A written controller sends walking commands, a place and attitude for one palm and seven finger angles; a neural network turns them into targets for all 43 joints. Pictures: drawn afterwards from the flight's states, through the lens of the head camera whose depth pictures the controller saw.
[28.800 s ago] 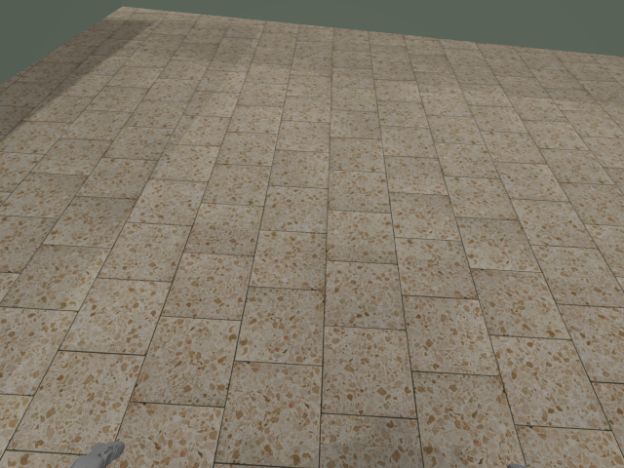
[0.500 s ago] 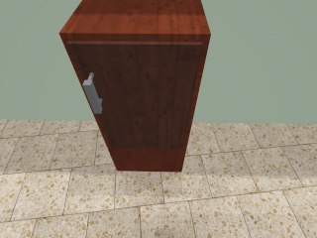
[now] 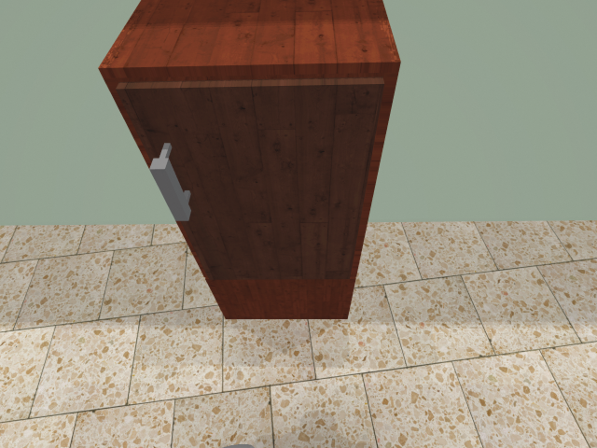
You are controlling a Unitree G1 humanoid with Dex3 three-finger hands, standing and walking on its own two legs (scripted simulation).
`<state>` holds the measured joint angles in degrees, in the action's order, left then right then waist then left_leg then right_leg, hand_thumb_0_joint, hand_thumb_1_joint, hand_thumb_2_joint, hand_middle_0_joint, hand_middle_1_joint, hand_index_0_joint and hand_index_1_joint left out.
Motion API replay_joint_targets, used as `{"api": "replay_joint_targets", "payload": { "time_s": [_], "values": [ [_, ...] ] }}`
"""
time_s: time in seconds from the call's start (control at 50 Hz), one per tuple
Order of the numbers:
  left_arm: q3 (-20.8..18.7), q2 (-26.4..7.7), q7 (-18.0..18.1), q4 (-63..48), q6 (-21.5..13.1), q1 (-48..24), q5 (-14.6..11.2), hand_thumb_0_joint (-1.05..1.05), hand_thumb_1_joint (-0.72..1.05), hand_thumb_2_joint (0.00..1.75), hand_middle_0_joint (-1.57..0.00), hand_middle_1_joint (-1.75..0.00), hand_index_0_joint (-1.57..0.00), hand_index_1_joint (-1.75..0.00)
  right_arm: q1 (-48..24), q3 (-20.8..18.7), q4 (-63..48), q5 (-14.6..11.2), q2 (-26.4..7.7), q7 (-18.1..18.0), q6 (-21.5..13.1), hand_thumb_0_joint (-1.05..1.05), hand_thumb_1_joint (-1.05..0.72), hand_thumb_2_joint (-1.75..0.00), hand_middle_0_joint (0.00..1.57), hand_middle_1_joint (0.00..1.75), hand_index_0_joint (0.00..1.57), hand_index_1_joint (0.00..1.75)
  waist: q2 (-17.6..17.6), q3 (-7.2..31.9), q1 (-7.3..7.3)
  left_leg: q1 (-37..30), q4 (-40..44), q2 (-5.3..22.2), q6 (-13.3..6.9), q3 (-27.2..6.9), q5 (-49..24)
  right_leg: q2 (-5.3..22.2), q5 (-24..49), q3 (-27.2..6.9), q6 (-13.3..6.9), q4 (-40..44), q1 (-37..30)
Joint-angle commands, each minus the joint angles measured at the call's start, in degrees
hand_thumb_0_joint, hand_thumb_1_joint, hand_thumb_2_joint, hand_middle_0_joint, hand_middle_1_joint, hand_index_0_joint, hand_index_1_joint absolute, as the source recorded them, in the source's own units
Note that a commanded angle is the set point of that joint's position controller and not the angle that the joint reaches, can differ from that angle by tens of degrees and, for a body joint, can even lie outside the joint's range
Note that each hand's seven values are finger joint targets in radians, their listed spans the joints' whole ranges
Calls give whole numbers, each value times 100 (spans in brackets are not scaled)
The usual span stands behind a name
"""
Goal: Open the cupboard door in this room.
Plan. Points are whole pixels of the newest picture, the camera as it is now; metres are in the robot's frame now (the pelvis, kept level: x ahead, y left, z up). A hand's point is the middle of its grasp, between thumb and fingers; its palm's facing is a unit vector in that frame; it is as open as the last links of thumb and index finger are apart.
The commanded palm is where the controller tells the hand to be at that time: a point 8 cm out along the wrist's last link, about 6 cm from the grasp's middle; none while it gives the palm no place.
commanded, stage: come to a stop and stand still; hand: left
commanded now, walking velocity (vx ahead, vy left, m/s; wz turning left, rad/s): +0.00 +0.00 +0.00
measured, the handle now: (175, 182) +0.52 +0.26 +0.00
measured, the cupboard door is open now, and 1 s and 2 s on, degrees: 0 0 0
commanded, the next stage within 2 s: look again from close up in 0.90 s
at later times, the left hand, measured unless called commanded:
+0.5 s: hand out of the picture -0.05 +0.13 -0.17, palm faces +0.07 -0.98 -0.16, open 7.3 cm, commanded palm none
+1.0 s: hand out of the picture -0.09 +0.12 -0.17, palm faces +0.08 -0.99 -0.13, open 7.4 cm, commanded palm none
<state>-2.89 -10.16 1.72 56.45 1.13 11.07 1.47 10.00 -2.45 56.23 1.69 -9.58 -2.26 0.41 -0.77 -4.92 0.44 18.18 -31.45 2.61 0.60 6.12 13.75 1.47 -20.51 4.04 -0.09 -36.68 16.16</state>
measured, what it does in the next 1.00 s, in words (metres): steps on the spot: left foot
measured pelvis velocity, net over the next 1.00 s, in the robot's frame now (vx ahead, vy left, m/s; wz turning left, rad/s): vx -0.06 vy -0.03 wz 0.01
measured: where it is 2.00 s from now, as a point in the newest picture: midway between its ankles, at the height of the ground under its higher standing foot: outside the picture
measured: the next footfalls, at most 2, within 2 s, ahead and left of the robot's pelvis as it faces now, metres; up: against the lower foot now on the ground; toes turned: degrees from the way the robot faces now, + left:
left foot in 0.32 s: -0.02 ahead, +0.09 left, +0.00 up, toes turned +2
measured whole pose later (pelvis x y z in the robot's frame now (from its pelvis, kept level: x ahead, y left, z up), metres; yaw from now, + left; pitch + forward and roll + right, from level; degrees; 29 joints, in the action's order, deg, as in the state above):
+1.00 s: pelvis -0.06 -0.03 +0.01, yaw +1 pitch +0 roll +1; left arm -0.6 -5.9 1.4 64.9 -0.8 19.5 0.7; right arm 25.0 0.9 65.6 1.5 -3.7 -2.3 0.0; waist 1.3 0.0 0.5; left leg 10.9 -24.6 0.3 0.1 1.9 13.5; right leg -2.5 -9.8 6.5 -5.1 -23.5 13.9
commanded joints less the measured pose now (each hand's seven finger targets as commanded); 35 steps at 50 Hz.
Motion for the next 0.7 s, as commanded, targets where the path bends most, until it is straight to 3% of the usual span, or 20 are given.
{"api": "replay_joint_targets", "payload": {
  "time_s": [0.0, 0.02, 0.04, 0.08, 0.12, 0.2, 0.24, 0.28, 0.3, 0.32, 0.34, 0.36, 0.38, 0.44, 0.48, 0.56, 0.64, 0.68],
  "values": [
    [-109, -834, 57, -139, -141, 846, 68, 0, 90, 90, -20, -30, -20, -30, 397, -141, -304, -99, -306, 43, 43, 0, -90, -90, 20, 30, 20, 30, 1450, 737, 16, 384, -596, -4, -64, -85, 683, 1509, 3584, -1508, -480, 1358, -783],
    [-61, -891, 35, -168, -148, 865, 42, 0, 90, 90, -20, -30, -20, -30, 213, -124, -362, -104, -260, 60, 99, 0, -90, -90, 20, 30, 20, 30, 1289, 706, 145, 426, -1242, -171, -20, -339, 1695, 1856, 3831, -1597, -949, 1500, -489],
    [-34, -770, 46, -182, -176, 781, 49, 0, 90, 90, -20, -30, -20, -30, 93, -125, -305, -80, -222, 57, 168, 0, -90, -90, 20, 30, 20, 30, 1487, 587, 113, 477, -1803, -115, -34, -574, 1879, 1667, 3746, -1575, -1032, 1581, -272],
    [21, -539, 70, -253, -194, 446, 37, 0, 90, 90, -20, -30, -20, -30, 265, -105, -136, -88, -188, 80, 169, 0, -90, -90, 20, 30, 20, 30, 1211, 413, -59, 528, -2237, -96, 4, -573, 1433, 1345, 3570, -1290, -1076, 1583, -233],
    [26, -608, 54, -273, -223, 485, 15, 0, 90, 90, -20, -30, -20, -30, 295, -72, -61, -113, -202, 104, 141, 0, -90, -90, 20, 30, 20, 30, 998, 457, -48, 517, -2128, -129, 54, -508, 1271, 1190, 3668, -1082, -1028, 1518, -409],
    [-5, -694, 57, -170, -234, 778, 10, 0, 90, 90, -20, -30, -20, -30, 233, -1, -1, -133, -104, 95, 64, 0, -90, -90, 20, 30, 20, 30, 699, 538, 103, 171, -907, -144, 75, -375, 1178, 1194, 3276, -1283, -1111, 1605, -712],
    [-1, -687, 51, -94, -228, 748, -32, 0, 90, 90, -20, -30, -20, -30, 487, 35, 118, -125, -40, 58, 29, 0, -90, -90, 20, 30, 20, 30, 581, 608, 16, -378, -20, -145, 46, -403, 686, 1071, 2889, -1247, -969, 1545, -632],
    [33, -560, 39, -61, -217, 610, -75, 0, 90, 90, -20, -30, -20, -30, 870, 60, 311, -135, -73, 31, -35, 0, -90, -90, 20, 30, 20, 30, 434, 617, -126, -1188, 947, -15, -52, -505, -121, 824, 1940, -1107, -622, 1540, -222],
    [63, -433, 30, -41, -212, 643, -103, 0, 90, 90, -20, -30, -20, -30, 930, 64, 353, -108, -238, 13, -90, 0, -90, -90, 20, 30, 20, 30, -39, 658, -83, -1333, 994, 283, -183, -784, -645, 611, 1707, -977, -410, 1517, -145],
    [93, -355, 26, 0, -210, 662, -112, 0, 90, 90, -20, -30, -20, -30, 827, 82, 348, -78, -316, 4, -113, 0, -90, -90, 20, 30, 20, 30, -308, 574, 14, -1112, 948, 552, -302, -1016, -1075, 407, 1557, -825, -224, 1569, -249],
    [96, -308, 32, 65, -214, 683, -96, 0, 90, 90, -20, -30, -20, -30, 715, 103, 340, -64, -346, -5, -98, 0, -90, -90, 20, 30, 20, 30, -242, 582, 77, -919, 871, 597, -314, -921, -959, 397, 1484, -844, -95, 1710, -439],
    [111, -382, 18, 185, -203, 623, -108, 0, 90, 90, -20, -30, -20, -30, 645, 138, 420, -70, -281, -18, -116, 0, -90, -90, 20, 30, 20, 30, -713, 523, 58, -700, 1069, 529, -307, -1016, -751, 441, 1453, -783, -105, 1693, -651],
    [106, -408, 13, 229, -189, 650, -106, 0, 90, 90, -20, -30, -20, -30, 610, 152, 435, -78, -252, -17, -119, 0, -90, -90, 20, 30, 20, 30, -883, 401, 100, -519, 1184, 532, -308, -1024, -555, 416, 1368, -759, -105, 1707, -803],
    [166, -407, -24, 427, -189, 735, -101, 0, 90, 90, -20, -30, -20, -30, 767, 204, 497, -72, -216, -17, -83, 0, -90, -90, 20, 30, 20, 30, -352, -44, 75, -203, 1387, 355, -210, -931, 349, 453, 569, -873, -190, 2096, -724],
    [185, -376, -33, 497, -177, 783, -81, 0, 90, 90, -20, -30, -20, -30, 930, 217, 540, -68, -200, -11, -58, 0, -90, -90, 20, 30, 20, 30, -22, -296, 48, -220, 1412, 278, -209, -867, 514, 456, 73, -913, -202, 2302, -479],
    [178, -322, -26, 558, -180, 884, -95, 0, 90, 90, -20, -30, -20, -30, 1278, 237, 641, -47, -160, 1, -30, 0, -90, -90, 20, 30, 20, 30, 279, -296, -9, -310, 1267, 119, -219, -761, 546, 512, -585, -1027, -177, 2541, -232],
    [156, -278, -14, 561, -188, 956, -101, 0, 90, 90, -20, -30, -20, -30, 1543, 245, 712, -33, -81, 14, -26, 0, -90, -90, 20, 30, 20, 30, 295, -142, -39, -309, 1213, 77, -230, -720, 595, 507, -743, -1001, -186, 2542, -177],
    [154, -241, -6, 577, -185, 988, -92, 0, 90, 90, -20, -30, -20, -30, 1613, 250, 738, -37, -22, 10, -32, 0, -90, -90, 20, 30, 20, 30, 191, -244, -31, -215, 1287, 105, -238, -764, 693, 486, -735, -961, -214, 2494, -123]
  ]
}}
